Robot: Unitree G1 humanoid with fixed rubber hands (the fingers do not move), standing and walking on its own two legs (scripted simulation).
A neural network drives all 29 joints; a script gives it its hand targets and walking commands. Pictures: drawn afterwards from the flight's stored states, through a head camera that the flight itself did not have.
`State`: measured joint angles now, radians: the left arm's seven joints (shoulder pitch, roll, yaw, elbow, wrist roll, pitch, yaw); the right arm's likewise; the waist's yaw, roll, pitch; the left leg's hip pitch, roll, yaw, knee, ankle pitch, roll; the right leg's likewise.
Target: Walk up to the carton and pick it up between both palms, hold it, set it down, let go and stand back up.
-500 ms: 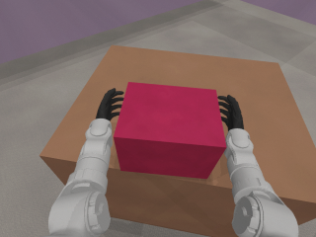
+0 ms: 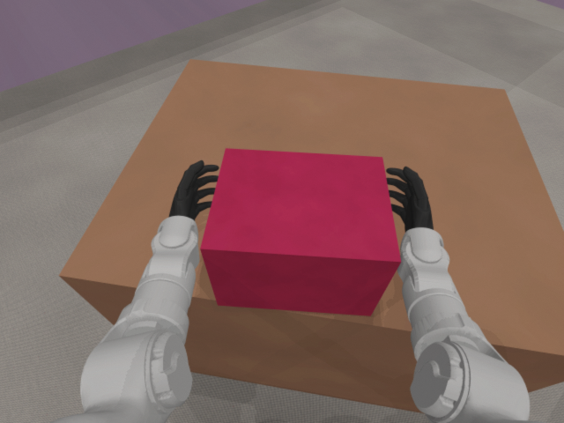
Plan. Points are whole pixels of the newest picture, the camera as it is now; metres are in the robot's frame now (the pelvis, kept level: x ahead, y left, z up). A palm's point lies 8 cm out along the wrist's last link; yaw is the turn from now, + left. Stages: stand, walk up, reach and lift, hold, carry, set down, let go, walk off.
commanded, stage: set down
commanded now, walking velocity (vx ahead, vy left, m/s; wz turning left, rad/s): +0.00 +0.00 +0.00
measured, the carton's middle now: (298, 232) +0.42 -0.01 +0.00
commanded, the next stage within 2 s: none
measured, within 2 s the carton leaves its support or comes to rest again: rests again in 0.16 s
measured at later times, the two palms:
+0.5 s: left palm (190, 221) +0.42 +0.15 +0.03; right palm (412, 228) +0.40 -0.19 +0.03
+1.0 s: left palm (190, 222) +0.42 +0.15 +0.03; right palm (412, 230) +0.40 -0.19 +0.03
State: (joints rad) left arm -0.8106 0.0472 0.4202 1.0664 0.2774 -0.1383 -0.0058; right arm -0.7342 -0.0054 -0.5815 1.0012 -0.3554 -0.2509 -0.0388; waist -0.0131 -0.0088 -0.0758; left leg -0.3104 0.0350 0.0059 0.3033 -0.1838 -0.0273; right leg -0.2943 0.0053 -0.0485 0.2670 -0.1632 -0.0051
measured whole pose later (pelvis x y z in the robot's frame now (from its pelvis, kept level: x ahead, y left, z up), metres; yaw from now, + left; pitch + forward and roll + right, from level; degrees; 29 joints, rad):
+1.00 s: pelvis -0.01 +0.00 +0.00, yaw +0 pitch +16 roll +0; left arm -0.88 0.07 0.48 1.23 0.29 -0.33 0.01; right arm -0.79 -0.01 -0.68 1.06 -0.44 -0.37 -0.02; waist -0.01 0.01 -0.09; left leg -0.44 0.03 0.01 0.33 -0.17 -0.02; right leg -0.43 0.00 -0.05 0.29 -0.15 -0.01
